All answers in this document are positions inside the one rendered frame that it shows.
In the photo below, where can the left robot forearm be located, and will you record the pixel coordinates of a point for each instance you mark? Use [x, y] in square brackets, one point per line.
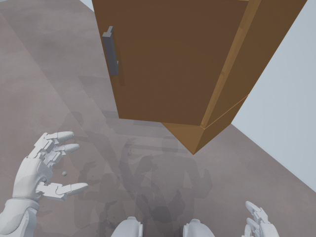
[18, 218]

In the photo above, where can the cupboard door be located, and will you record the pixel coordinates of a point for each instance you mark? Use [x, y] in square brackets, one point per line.
[170, 53]

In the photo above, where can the right robot shin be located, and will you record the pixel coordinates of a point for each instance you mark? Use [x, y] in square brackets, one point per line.
[195, 220]

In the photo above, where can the right robot hand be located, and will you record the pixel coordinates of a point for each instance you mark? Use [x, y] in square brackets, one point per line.
[262, 227]

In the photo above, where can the handle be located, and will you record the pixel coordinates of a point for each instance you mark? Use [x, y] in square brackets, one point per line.
[110, 51]

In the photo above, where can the robot left thigh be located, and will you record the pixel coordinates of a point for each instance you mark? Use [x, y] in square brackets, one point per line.
[128, 228]

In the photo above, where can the left robot hand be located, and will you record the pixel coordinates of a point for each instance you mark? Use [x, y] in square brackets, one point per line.
[28, 182]

